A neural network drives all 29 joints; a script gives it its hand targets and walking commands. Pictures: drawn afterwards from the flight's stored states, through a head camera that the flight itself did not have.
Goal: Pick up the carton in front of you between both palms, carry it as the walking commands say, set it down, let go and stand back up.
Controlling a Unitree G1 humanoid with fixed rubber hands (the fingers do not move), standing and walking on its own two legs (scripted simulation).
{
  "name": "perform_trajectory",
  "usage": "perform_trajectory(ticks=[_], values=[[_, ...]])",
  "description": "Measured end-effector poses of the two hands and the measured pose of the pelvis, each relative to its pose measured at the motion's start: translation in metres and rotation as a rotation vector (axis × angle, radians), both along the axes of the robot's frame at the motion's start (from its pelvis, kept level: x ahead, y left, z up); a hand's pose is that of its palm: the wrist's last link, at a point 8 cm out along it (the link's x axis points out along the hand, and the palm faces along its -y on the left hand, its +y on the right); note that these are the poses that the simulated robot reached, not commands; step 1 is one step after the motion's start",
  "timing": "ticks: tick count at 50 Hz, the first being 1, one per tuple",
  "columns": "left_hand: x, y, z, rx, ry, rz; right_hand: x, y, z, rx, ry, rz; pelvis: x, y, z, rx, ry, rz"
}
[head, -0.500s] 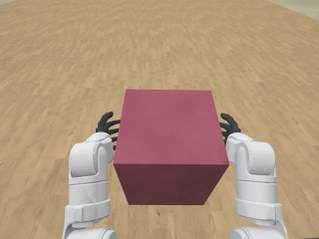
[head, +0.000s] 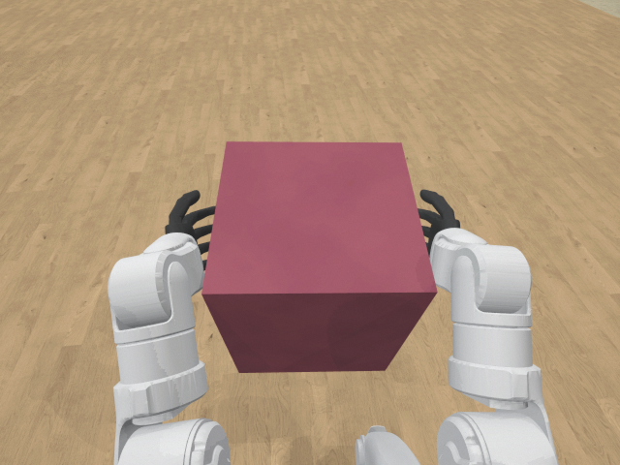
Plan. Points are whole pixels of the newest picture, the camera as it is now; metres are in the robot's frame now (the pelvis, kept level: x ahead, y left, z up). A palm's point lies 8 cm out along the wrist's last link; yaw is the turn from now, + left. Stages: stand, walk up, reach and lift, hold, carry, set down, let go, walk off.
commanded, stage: carry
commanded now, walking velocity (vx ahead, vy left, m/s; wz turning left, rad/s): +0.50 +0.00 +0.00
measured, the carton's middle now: (313, 267) +0.37 -0.02 +0.10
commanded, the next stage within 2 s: none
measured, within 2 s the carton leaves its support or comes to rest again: neither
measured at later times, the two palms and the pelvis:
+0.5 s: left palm (202, 47) +0.69 +0.12 +0.27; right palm (389, 56) +0.68 -0.18 +0.25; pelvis +0.32 -0.03 +0.08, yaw -2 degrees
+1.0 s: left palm (225, 35) +1.01 +0.11 +0.18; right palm (353, 36) +1.00 -0.18 +0.18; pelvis +0.67 -0.03 +0.08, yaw -1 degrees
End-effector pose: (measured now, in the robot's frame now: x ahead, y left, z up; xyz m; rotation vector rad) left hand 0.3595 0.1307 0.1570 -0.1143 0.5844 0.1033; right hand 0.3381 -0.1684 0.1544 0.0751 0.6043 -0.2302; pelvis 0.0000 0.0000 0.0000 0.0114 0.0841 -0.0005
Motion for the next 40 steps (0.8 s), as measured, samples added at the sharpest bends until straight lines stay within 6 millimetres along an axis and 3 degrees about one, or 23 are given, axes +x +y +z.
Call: perform_trajectory(ticks=[4, 9, 12, 16, 20, 24, 28, 30, 34, 40], values=[[0.053, -0.014, -0.007, 0.027, 0.012, 0.034, 0.066, -0.014, -0.011, 0.014, 0.013, 0.041, 0.056, -0.024, -0.002, -0.043, -0.01, -0.002], [0.096, -0.011, -0.003, 0.049, 0.063, 0.103, 0.132, -0.011, -0.007, 0.058, 0.062, 0.092, 0.103, -0.042, 0.031, -0.034, -0.007, -0.005], [0.125, -0.007, 0.017, 0.038, 0.039, 0.135, 0.167, -0.007, 0.01, 0.082, 0.038, 0.1, 0.134, -0.049, 0.052, -0.024, 0.003, 0.005], [0.177, -0.005, 0.059, 0.045, -0.048, 0.142, 0.219, -0.005, 0.044, 0.099, -0.048, 0.106, 0.182, -0.05, 0.071, -0.01, 0.009, 0.007], [0.241, -0.007, 0.095, 0.054, -0.096, 0.112, 0.273, -0.007, 0.074, 0.084, -0.099, 0.097, 0.24, -0.044, 0.081, -0.001, 0.018, -0.008], [0.311, -0.01, 0.11, 0.056, -0.091, 0.064, 0.331, -0.011, 0.092, 0.061, -0.094, 0.064, 0.306, -0.032, 0.079, 0.0, 0.02, -0.026], [0.385, -0.014, 0.103, 0.057, -0.077, -0.007, 0.387, -0.014, 0.093, 0.032, -0.077, 0.007, 0.378, -0.015, 0.06, -0.02, -0.011, -0.048], [0.417, -0.016, 0.093, 0.041, -0.047, -0.036, 0.41, -0.016, 0.087, 0.01, -0.045, -0.018, 0.404, -0.009, 0.058, -0.013, -0.012, -0.038], [0.464, -0.02, 0.071, 0.021, 0.066, -0.051, 0.448, -0.019, 0.067, 0.015, 0.068, -0.049, 0.448, -0.002, 0.068, -0.024, -0.006, -0.035], [0.532, -0.016, 0.058, -0.002, 0.095, -0.027, 0.518, -0.015, 0.055, 0.034, 0.093, -0.061, 0.518, -0.001, 0.085, -0.026, 0.01, -0.042]])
